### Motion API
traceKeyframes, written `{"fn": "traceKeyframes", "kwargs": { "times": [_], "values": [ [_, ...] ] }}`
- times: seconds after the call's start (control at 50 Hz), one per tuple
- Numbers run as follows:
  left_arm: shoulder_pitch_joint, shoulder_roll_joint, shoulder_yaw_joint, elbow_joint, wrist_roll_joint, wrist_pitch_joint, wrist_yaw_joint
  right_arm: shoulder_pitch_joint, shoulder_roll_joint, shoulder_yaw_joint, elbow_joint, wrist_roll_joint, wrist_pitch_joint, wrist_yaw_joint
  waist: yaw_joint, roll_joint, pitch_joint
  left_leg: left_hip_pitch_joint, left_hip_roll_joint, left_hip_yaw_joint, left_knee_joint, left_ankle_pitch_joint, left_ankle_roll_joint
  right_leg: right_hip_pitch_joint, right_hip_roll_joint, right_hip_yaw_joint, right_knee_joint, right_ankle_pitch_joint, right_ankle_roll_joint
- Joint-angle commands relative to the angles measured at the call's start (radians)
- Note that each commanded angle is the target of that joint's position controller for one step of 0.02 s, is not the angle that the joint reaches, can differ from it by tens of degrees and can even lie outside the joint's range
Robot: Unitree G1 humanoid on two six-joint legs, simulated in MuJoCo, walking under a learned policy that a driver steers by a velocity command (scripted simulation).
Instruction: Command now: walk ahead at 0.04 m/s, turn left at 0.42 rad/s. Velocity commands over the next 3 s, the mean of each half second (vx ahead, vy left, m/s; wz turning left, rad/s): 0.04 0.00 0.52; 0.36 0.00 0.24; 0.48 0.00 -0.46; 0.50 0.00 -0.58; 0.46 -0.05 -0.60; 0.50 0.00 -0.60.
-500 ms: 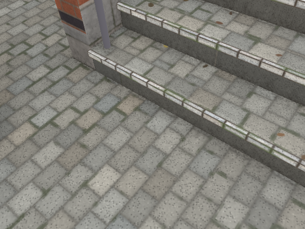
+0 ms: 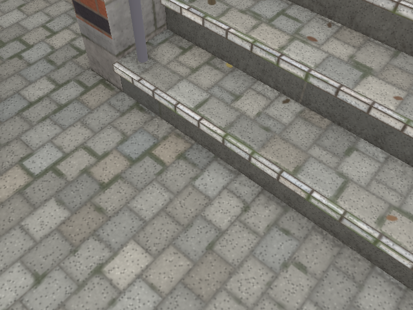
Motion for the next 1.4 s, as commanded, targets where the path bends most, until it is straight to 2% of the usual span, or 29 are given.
{"fn": "traceKeyframes", "kwargs": {
  "times": [0.02, 0.14, 0.16, 0.2, 0.24, 0.28, 0.4, 0.44, 0.52, 0.56, 0.58, 0.6, 0.62, 0.64, 0.66, 0.72, 0.82, 0.96, 1.02, 1.06, 1.08, 1.1, 1.12, 1.14, 1.18, 1.2, 1.26, 1.34, 1.4],
  "values": [
    [0.1, 0.075, 0.023, -0.032, 0.003, -0.01, 0.006, -0.05, -0.175, -0.056, -0.087, 0.006, 0.004, -0.02, 0.031, 0.141, -0.188, 0.062, 0.219, -0.294, -0.172, -0.152, 0.17, 0.106, 0.008, -0.009, -0.127, 0.072, 0.011],
    [0.105, 0.077, 0.037, -0.032, -0.006, -0.036, -0.014, -0.054, -0.171, -0.059, -0.1, 0.024, 0.04, -0.031, 0.047, 0.156, -0.176, 0.032, 0.182, -0.363, -0.105, -0.29, 0.099, 0.242, 0.031, -0.031, -0.44, 0.224, -0.028],
    [0.124, 0.102, 0.047, -0.031, -0.002, -0.039, -0.013, -0.029, -0.152, -0.054, -0.097, 0.026, 0.044, -0.032, 0.052, 0.131, -0.168, -0.018, 0.142, -0.339, -0.053, -0.344, 0.058, 0.313, -0.023, 0.001, -0.525, 0.228, -0.056],
    [0.095, 0.23, 0.08, -0.047, 0.056, -0.031, -0.009, -0.027, -0.115, -0.049, -0.135, 0.025, 0.029, -0.029, 0.028, -0.293, -0.112, -0.24, -0.053, -0.041, 0.413, -0.53, -0.051, 0.274, -0.398, 0.449, -0.728, 0.22, -0.28],
    [-0.022, 0.126, 0.049, -0.091, 0.041, -0.042, 0.002, 0.046, -0.191, -0.081, -0.085, 0.021, 0.028, -0.026, -0.013, -0.147, -0.109, -0.221, 0.02, -0.074, 0.68, -0.439, -0.093, 0.251, -0.349, 0.316, -0.683, 0.327, -0.271],
    [-0.051, 0.098, 0.04, -0.095, 0.008, -0.042, 0.008, 0.082, -0.152, -0.075, -0.057, 0.017, 0.05, -0.034, -0.009, -0.101, -0.101, -0.252, 0.038, -0.049, 0.78, -0.355, -0.132, 0.305, -0.276, 0.175, -0.642, 0.425, -0.226],
    [0.047, 0.137, 0.059, -0.061, 0.011, -0.012, 0.02, -0.044, -0.08, -0.04, -0.138, 0.029, 0.055, -0.016, 0.076, -0.153, -0.129, -0.22, 0.103, 0.039, 0.557, -0.338, -0.18, 0.444, -0.287, 0.043, -0.619, 0.567, -0.266],
    [0.066, 0.17, 0.075, -0.055, -0.001, -0.008, 0.016, -0.063, -0.072, -0.031, -0.157, 0.028, 0.055, -0.003, 0.097, -0.162, -0.145, -0.149, 0.121, 0.081, 0.454, -0.356, -0.159, 0.419, -0.306, 0.035, -0.668, 0.326, -0.268],
    [0.052, 0.199, 0.088, -0.041, -0.025, -0.024, -0.008, -0.041, -0.1, -0.037, -0.158, 0.03, 0.048, 0.017, 0.079, -0.177, -0.1, 0.008, 0.109, 0.146, 0.252, -0.367, -0.076, 0.315, -0.325, 0.021, -0.721, 0.055, -0.247],
    [0.023, 0.188, 0.085, -0.029, -0.043, -0.031, -0.019, 0.053, -0.089, -0.041, -0.113, 0.03, 0.038, 0.024, 0.018, -0.143, -0.098, 0.174, 0.085, 0.185, 0.056, -0.257, -0.023, 0.246, -0.306, -0.037, -0.66, 0.025, -0.213],
    [0.032, 0.151, 0.075, -0.018, -0.042, -0.035, -0.023, 0.145, -0.1, -0.05, -0.067, 0.034, 0.035, 0.02, -0.015, -0.102, -0.119, 0.323, 0.051, 0.196, 0.001, -0.256, 0.001, 0.166, -0.27, -0.093, -0.566, 0.017, -0.179],
    [0.013, 0.084, 0.055, -0.026, -0.025, -0.041, -0.03, 0.271, -0.141, -0.071, -0.025, 0.042, 0.031, 0.012, -0.061, 0.029, -0.153, 0.52, 0.132, 0.043, -0.035, -0.289, 0.049, -0.002, -0.209, -0.193, -0.31, 0.002, -0.112],
    [-0.052, 0.019, 0.032, -0.114, 0.013, -0.058, -0.039, 0.332, -0.3, -0.102, -0.042, 0.035, 0.018, 0.002, -0.062, 0.33, -0.14, 0.653, 0.415, -0.483, -0.103, -0.35, 0.218, -0.382, -0.052, -0.241, 0.096, -0.178, -0.019],
    [-0.137, 0.084, 0.047, -0.14, -0.017, -0.088, -0.041, 0.31, -0.258, -0.088, -0.071, 0.015, -0.015, 0.012, -0.113, 0.223, -0.123, 0.583, 0.482, -0.656, -0.237, -0.513, 0.327, -0.505, -0.03, -0.042, 0.21, -0.167, -0.027],
    [-0.15, 0.133, 0.061, -0.141, -0.047, -0.105, -0.05, 0.254, -0.199, -0.066, -0.072, 0.009, -0.035, 0.011, -0.072, 0.189, -0.033, 0.532, 0.458, -0.583, -0.267, -0.537, 0.297, -0.529, -0.071, -0.011, 0.21, -0.058, -0.051],
    [-0.06, 0.145, 0.069, -0.069, -0.001, -0.12, -0.059, 0.144, -0.115, -0.029, -0.084, 0.014, -0.045, -0.005, 0.003, 0.15, 0.002, 0.434, 0.332, -0.299, -0.262, -0.23, 0.192, -0.411, -0.119, -0.034, 0.08, 0.215, -0.036],
    [-0.114, 0.059, 0.03, -0.038, -0.022, -0.109, -0.076, 0.192, -0.143, -0.028, -0.037, 0.002, -0.055, -0.022, -0.032, 0.106, -0.013, 0.372, 0.263, -0.057, -0.279, 0.075, 0.125, -0.258, -0.089, -0.097, -0.167, 0.484, -0.015],
    [-0.234, 0.055, 0.011, -0.081, -0.04, -0.115, -0.119, 0.254, -0.172, -0.035, 0.04, 0.013, -0.065, -0.019, -0.065, 0.084, 0.066, 0.456, 0.336, 0.034, -0.306, 0.121, 0.11, -0.204, -0.05, -0.103, -0.416, 0.525, -0.1],
    [-0.153, 0.093, 0.028, -0.074, -0.03, -0.111, -0.12, 0.238, -0.201, -0.043, 0.042, 0.008, -0.053, -0.03, -0.008, 0.125, -0.039, 0.551, 0.336, 0.086, -0.131, 0.647, 0.075, -0.062, 0.026, -0.153, -0.412, 0.403, -0.155],
    [0.081, 0.161, 0.066, -0.026, -0.032, -0.098, -0.101, 0.226, -0.208, -0.041, 0.033, 0.002, -0.036, -0.042, 0.122, 0.116, -0.194, 0.475, 0.287, 0.15, 0.226, 0.874, 0.027, 0.279, 0.089, -0.179, -0.434, 0.393, -0.21],
    [0.236, 0.226, 0.084, -0.009, -0.034, -0.086, -0.084, 0.251, -0.172, -0.024, 0.008, -0.021, -0.044, -0.047, 0.171, 0.006, -0.312, 0.214, 0.251, 0.155, 0.533, 0.553, -0.006, 0.61, -0.072, 0.064, -0.406, 0.375, -0.273],
    [0.252, 0.282, 0.09, -0.003, -0.035, -0.097, -0.09, 0.38, -0.037, 0.017, -0.017, -0.02, -0.068, -0.023, 0.06, -0.265, -0.448, -0.194, 0.023, 0.06, 0.902, -0.446, -0.076, 0.925, -0.334, 0.667, -0.522, 0.092, -0.481],
    [0.273, 0.175, 0.069, -0.002, -0.037, -0.093, -0.083, 0.238, -0.147, 0.0, -0.022, 0.012, -0.102, -0.008, 0.152, -0.141, -0.443, -0.291, 0.045, -0.078, 0.983, -0.469, -0.064, 0.917, -0.316, 0.739, -0.654, -0.007, -0.442],
    [0.215, 0.167, 0.064, -0.009, -0.028, -0.092, -0.075, 0.13, -0.174, -0.008, -0.069, 0.048, -0.122, 0.002, 0.148, -0.103, -0.281, -0.354, 0.095, -0.071, 0.958, -0.386, -0.048, 0.79, -0.294, 0.593, -0.682, 0.042, -0.394],
    [0.107, 0.151, 0.057, -0.035, -0.02, -0.092, -0.068, 0.071, -0.154, -0.004, -0.082, 0.011, -0.14, -0.007, 0.072, 0.054, -0.13, -0.29, 0.162, -0.048, 0.797, -0.287, -0.045, 0.504, -0.22, 0.422, -0.71, 0.272, -0.362],
    [0.08, 0.139, 0.05, -0.051, -0.006, -0.094, -0.063, 0.093, -0.153, -0.006, -0.082, 0.003, -0.132, -0.007, 0.035, 0.026, -0.115, -0.229, 0.18, -0.053, 0.767, -0.264, -0.051, 0.415, -0.194, 0.379, -0.735, 0.334, -0.365],
    [0.052, 0.132, 0.048, -0.047, -0.02, -0.095, -0.051, 0.133, -0.124, 0.002, -0.075, -0.016, -0.102, -0.011, -0.006, -0.017, -0.075, -0.185, 0.197, -0.014, 0.635, -0.244, -0.103, 0.249, -0.16, 0.286, -0.779, 0.416, -0.378],
    [0.088, 0.172, 0.06, -0.023, -0.03, -0.089, -0.031, -0.028, -0.071, 0.026, -0.121, -0.02, -0.099, -0.012, 0.047, -0.034, -0.036, -0.106, 0.155, 0.02, 0.308, 0.035, -0.146, 0.113, -0.074, 0.175, -0.769, 0.373, -0.315],
    [0.159, 0.187, 0.066, 0.004, -0.038, -0.075, -0.022, -0.123, -0.081, 0.023, -0.139, 0.001, -0.109, -0.002, 0.092, -0.052, -0.059, -0.023, 0.101, 0.013, 0.152, 0.153, -0.158, 0.141, -0.078, 0.212, -0.727, 0.302, -0.279]
  ]
}}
